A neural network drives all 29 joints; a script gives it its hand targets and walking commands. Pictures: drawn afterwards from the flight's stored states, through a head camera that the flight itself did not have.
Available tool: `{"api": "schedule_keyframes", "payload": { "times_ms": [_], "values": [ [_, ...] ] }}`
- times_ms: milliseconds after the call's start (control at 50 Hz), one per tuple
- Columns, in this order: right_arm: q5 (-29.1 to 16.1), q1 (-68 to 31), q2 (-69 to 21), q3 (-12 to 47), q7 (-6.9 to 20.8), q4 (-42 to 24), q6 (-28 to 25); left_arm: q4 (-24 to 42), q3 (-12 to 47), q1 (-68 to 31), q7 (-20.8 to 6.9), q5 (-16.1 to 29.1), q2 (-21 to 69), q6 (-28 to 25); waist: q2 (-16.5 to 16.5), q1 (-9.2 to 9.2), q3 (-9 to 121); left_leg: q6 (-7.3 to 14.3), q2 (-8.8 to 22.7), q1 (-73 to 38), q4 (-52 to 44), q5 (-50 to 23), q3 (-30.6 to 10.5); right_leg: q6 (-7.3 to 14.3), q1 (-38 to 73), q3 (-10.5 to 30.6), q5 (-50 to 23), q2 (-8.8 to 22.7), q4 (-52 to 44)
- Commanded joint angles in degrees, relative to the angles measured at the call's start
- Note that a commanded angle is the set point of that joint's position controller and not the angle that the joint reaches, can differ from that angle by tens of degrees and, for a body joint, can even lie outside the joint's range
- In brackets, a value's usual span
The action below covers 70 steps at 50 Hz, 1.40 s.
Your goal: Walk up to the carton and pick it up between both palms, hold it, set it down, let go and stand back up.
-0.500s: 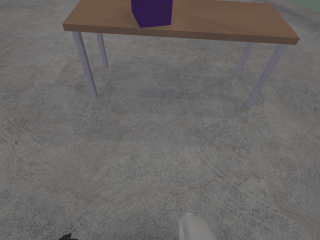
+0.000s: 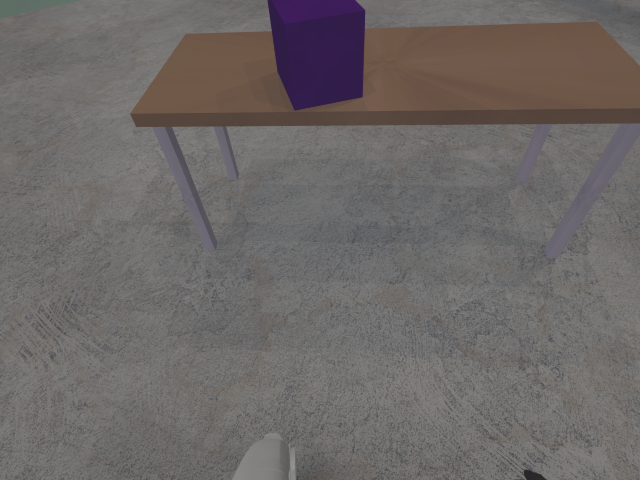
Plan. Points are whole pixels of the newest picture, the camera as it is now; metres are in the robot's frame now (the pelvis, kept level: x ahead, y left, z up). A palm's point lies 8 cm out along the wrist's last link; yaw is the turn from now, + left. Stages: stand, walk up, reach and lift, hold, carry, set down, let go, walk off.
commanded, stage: walk up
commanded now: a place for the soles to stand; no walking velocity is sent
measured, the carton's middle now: (315, 45) +1.17 +0.10 +0.00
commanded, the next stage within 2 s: none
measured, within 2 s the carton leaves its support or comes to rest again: neither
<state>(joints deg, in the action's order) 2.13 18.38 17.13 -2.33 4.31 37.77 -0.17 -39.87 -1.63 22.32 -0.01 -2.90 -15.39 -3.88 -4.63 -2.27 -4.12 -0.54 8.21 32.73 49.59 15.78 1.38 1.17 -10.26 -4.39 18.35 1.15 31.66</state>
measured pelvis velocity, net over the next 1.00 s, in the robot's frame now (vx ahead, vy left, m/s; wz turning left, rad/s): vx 0.42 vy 0.09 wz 0.04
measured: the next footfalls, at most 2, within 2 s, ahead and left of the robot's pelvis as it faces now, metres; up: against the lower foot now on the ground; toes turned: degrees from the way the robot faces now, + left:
left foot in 0.12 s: +0.23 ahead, +0.17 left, +0.00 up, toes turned +7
right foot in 0.52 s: +0.38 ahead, -0.09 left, +0.00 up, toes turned -10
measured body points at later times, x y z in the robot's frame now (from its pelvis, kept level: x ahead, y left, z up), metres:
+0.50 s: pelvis +0.22 +0.04 -0.01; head +0.23 +0.03 +0.44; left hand +0.38 +0.28 -0.11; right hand +0.19 -0.23 -0.14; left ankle +0.19 +0.17 -0.73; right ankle +0.33 -0.08 -0.72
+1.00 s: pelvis +0.42 +0.09 -0.02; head +0.43 +0.11 +0.43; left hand +0.43 +0.37 -0.16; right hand +0.55 -0.17 -0.11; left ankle +0.50 +0.21 -0.73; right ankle +0.35 -0.07 -0.70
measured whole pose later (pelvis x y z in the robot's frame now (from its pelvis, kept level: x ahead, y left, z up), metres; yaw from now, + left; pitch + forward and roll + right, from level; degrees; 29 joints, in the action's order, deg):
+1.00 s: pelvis +0.42 +0.09 -0.02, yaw +2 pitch -3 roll -1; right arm 2.3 17.9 15.4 -3.0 2.5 36.3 -2.7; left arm -42.5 -1.6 25.1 -0.6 -2.4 -17.9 -0.6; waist 1.8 -1.9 -3.7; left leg 1.0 2.7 25.6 44.6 16.1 2.8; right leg 1.2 -14.2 -4.5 30.8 8.2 55.1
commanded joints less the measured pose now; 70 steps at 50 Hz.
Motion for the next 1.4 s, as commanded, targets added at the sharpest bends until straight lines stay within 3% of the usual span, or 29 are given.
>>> {"api": "schedule_keyframes", "payload": {
  "times_ms": [0, 60, 80, 100, 120, 140, 240, 420, 480, 500, 520, 540, 560, 660, 760, 820, 900, 920, 940, 960, 980, 1060, 1220, 1280, 1300, 1320, 1340, 1360, 1380],
  "values": [
    [0.3, 0.6, 3.6, -2.3, 0.2, -5.6, -2.6, 4.7, -3.8, -1.3, -0.1, 0.2, -12.3, -1.5, 12.2, 0.46, -1.4, 1.8, -1.4, -8.6, -9.5, -5.6, 1.9, 12.0, -8.3, 11.5, 8.4, 14.3, -14.9],
    [0.5, 9.8, 5.9, -3.9, -1.1, -3.7, -3.7, 4.8, -2.7, -1.6, -0.5, -0.2, -10.7, -0.5, 5.5, 6.23, 0.5, 3.7, -5.8, -26.7, -12.7, -4.2, 3.7, 8.4, -16.7, 6.7, 5.4, 11.8, -1.6],
    [1.0, 16.2, 8.5, -4.7, -2.0, -2.0, -4.1, 5.1, -1.3, 0.8, -0.8, -0.4, -7.5, -0.1, -2.2, 8.82, 4.6, 4.9, -4.9, -35.2, -15.0, 2.1, -0.6, 6.0, -19.7, 1.6, 1.6, 7.4, 14.5],
    [1.5, 19.7, 13.9, -5.6, -3.0, -1.9, -4.3, 7.4, 0.4, 4.5, -1.3, 0.0, -2.9, -0.1, -15.0, 9.8, 9.1, 9.6, 9.1, -40.2, -24.0, 19.3, -22.9, 2.0, -27.4, -2.9, 9.2, 0.7, 35.6],
    [0.6, 17.1, 16.9, -6.1, -3.9, -3.6, -3.7, 8.9, -1.2, 5.1, -1.2, 0.7, -6.8, 0.9, -11.9, 8.87, 8.4, 15.9, 17.7, -38.4, -36.5, 32.3, -44.2, 0.4, -33.7, 2.4, 15.8, -1.8, 41.1],
    [-0.7, 14.2, 15.2, -5.6, -4.5, -3.6, -3.1, 9.4, -2.1, 0.2, -1.0, 0.2, -10.5, 1.9, -3.8, 8.83, 4.9, 17.2, 18.1, -32.8, -38.9, 37.5, -44.9, 0.6, -34.5, 6.7, 12.2, 1.4, 45.6],
    [-0.1, 4.7, 10.2, -2.5, -4.6, -2.1, -3.4, 7.8, -2.5, 1.5, -1.9, 0.8, -7.4, 2.3, -7.0, 4.82, -1.1, 15.3, 11.5, -16.7, -36.3, 19.5, -18.7, -1.1, -27.3, 6.5, 6.0, 5.5, 37.3],
    [-0.6, 4.0, 10.6, -2.1, -4.1, 0.6, -3.5, 9.2, -3.3, -4.4, -2.9, 1.1, -4.3, 1.0, -2.5, 4.44, -1.5, 13.6, 8.5, -12.2, -32.3, 11.4, -6.3, 0.2, -12.5, 0.2, -5.1, 2.8, 10.5],
    [-0.4, 4.0, 9.0, -1.2, -3.5, 0.7, -2.6, 7.8, -4.8, 3.6, -1.7, 0.9, -6.5, 0.0, 4.5, -0.7, 0.4, 10.1, 5.0, -4.9, -18.2, 7.7, -0.8, 2.0, 4.9, -1.2, -5.8, -0.9, 4.7],
    [-0.3, 6.4, 5.9, -0.1, -3.2, 0.2, -2.4, 7.0, -5.6, 8.9, -0.8, 0.2, -9.4, -0.3, 12.1, -3.21, 4.0, 7.3, 0.9, -1.4, -2.2, 2.4, 3.5, 4.2, 12.5, 7.5, 2.1, 3.9, 0.9],
    [-0.4, 10.8, 2.5, 1.2, -2.6, -1.8, -2.3, 7.8, -6.7, 12.2, 0.3, -1.0, -15.7, -0.4, 24.1, -4.0, 8.4, 2.4, -6.9, 6.9, 17.3, 14.2, 6.7, 10.6, 17.1, 36.8, 21.2, 21.2, -11.9],
    [0.4, 7.4, 8.7, -0.7, -2.9, -2.7, -0.6, 7.4, -6.8, 11.6, 1.3, 0.3, -16.6, 0.8, 15.8, -4.75, 6.7, 2.0, -5.9, 10.1, 24.1, 18.6, -0.6, 16.1, 13.4, 49.0, 31.0, 27.0, -18.4],
    [0.9, 3.4, 10.2, -1.5, -2.9, -3.4, 0.4, 7.9, -5.8, 9.0, 1.8, 1.0, -15.0, 1.0, 11.4, -4.19, 1.8, 1.4, -4.7, 12.4, 28.3, 14.5, -3.3, 15.5, 10.1, 45.9, 31.0, 26.4, -18.9],
    [-0.3, 8.3, 6.0, -1.7, -1.7, -1.9, -0.3, 7.4, -2.9, -1.8, 1.4, 0.2, -10.0, -0.4, 13.7, 0.91, -1.7, -0.6, -2.1, 4.6, 19.3, 7.1, -5.6, 13.4, -0.8, 17.8, 3.7, 19.3, -16.2],
    [-0.6, 3.7, 2.3, -1.4, -0.1, -3.8, -1.1, 5.5, -2.8, -2.4, 1.1, -0.1, -11.2, -1.1, 15.9, 0.19, -2.1, -0.3, -1.2, -1.2, -3.1, 1.6, -1.7, 13.0, -2.0, 6.9, -4.7, 17.3, -15.5],
    [0.0, 3.9, 2.0, -2.4, 0.2, -3.7, -1.9, 4.1, -3.3, -2.7, 0.6, 0.6, -12.7, -1.1, 14.0, 1.0, 1.4, 1.2, -3.4, -11.4, -8.6, -4.6, 1.3, 12.0, -6.7, 4.5, 5.6, 16.2, -13.8],
    [0.2, 13.9, 6.1, -4.7, -1.5, -2.0, -3.2, 3.9, -1.4, -0.4, -0.2, 0.1, -8.8, 0.5, 2.0, 6.86, 3.4, 3.3, -8.0, -30.7, -14.0, 0.3, 2.0, 7.2, -16.4, -1.4, 7.4, 12.7, 5.9],
    [0.8, 18.8, 9.8, -5.7, -2.6, -1.5, -3.6, 4.7, 0.6, 2.2, -0.6, 0.0, -4.0, 0.8, -9.5, 9.39, 7.0, 5.9, 0.5, -35.8, -20.0, 11.8, -12.3, 3.8, -20.8, -5.9, 6.1, 7.9, 24.6],
    [0.6, 18.7, 16.1, -6.5, -3.5, -3.2, -3.4, 7.5, 0.3, 3.7, -1.1, 1.3, -4.6, 1.2, -15.6, 9.11, 6.8, 13.2, 13.5, -37.0, -33.5, 25.5, -41.4, 0.0, -31.4, -3.2, 15.9, -0.3, 36.3],
    [-1.2, 17.3, 15.6, -6.5, -4.3, -2.2, -2.7, 7.8, -1.5, -2.3, -0.6, 0.4, -9.8, 2.7, -6.2, 10.32, 3.8, 16.6, 16.2, -31.5, -37.9, 34.9, -46.6, 0.3, -32.7, 2.9, 15.7, 3.0, 41.0],
    [-1.6, 15.3, 13.8, -5.2, -4.7, -2.7, -2.6, 8.8, -2.0, -5.1, -0.7, 0.3, -11.0, 3.1, -3.5, 9.76, -0.1, 14.9, 14.1, -28.2, -38.1, 29.8, -41.4, 0.1, -33.8, 5.8, 11.1, 3.8, 43.1],
    [-0.4, 6.2, 10.2, -3.1, -4.5, -3.6, -2.9, 5.7, -2.1, 1.8, -1.3, 0.7, -8.5, 2.5, -6.7, 4.58, -1.3, 14.2, 8.9, -16.9, -34.5, 12.7, -21.7, -1.1, -25.7, 6.1, 5.3, 6.4, 37.4],
    [0.0, 5.7, 10.5, -2.8, -4.3, -1.9, -3.3, 7.3, -2.0, -3.4, -2.6, 1.2, -4.3, 1.3, -5.7, 4.9, -1.2, 14.2, 6.6, -14.6, -30.0, -1.1, -10.1, -0.5, -16.1, 0.9, -2.3, 3.8, 12.5],
    [-0.7, 4.9, 9.6, -2.2, -3.7, -1.7, -2.5, 6.3, -3.2, 2.7, -1.8, 0.6, -5.3, 0.4, 0.4, 0.92, 1.1, 11.2, 4.3, -7.1, -20.7, 2.0, -6.2, 1.1, 1.2, -2.2, -9.0, -0.2, 4.7],
    [-0.7, 6.1, 7.6, -1.4, -3.5, -1.9, -2.4, 5.3, -4.1, 7.0, -1.2, 0.5, -7.1, 0.2, 4.2, -1.23, 3.0, 9.1, 2.0, -3.4, -13.5, 1.3, -4.2, 2.0, 8.8, -1.2, -6.2, -1.4, 4.6],
    [-0.6, 7.7, 3.7, 0.2, -3.1, -2.6, -2.4, 4.9, -5.2, 11.7, -0.4, -0.2, -10.3, -0.1, 13.7, -4.02, 6.0, 5.9, -2.4, 1.7, 2.3, 2.0, 1.3, 4.7, 15.1, 11.3, 3.7, 6.6, -0.3],
    [-0.7, 10.8, 3.1, 0.4, -2.7, -4.5, -2.0, 6.0, -6.2, 13.3, 0.5, -0.8, -16.8, 0.2, 23.1, -4.14, 7.0, 1.6, -9.7, 8.7, 18.6, 17.5, 3.8, 12.0, 14.9, 42.2, 22.7, 24.6, -15.4],
    [0.4, 6.6, 8.2, -1.6, -3.2, -4.7, 0.0, 4.9, -6.4, 11.5, 1.1, 0.5, -16.2, 1.2, 14.9, -4.42, 3.7, 1.6, -6.0, 10.2, 24.2, 20.2, -1.6, 17.3, 8.9, 49.0, 34.8, 28.3, -19.5],
    [0.8, 3.4, 9.6, -2.2, -3.2, -5.4, 0.7, 5.3, -5.2, 9.1, 1.5, 1.3, -14.1, 1.3, 11.4, -3.83, -1.4, 1.2, -4.7, 12.4, 27.0, 14.8, -4.1, 16.2, 6.0, 44.4, 32.3, 26.3, -20.1]
  ]
}}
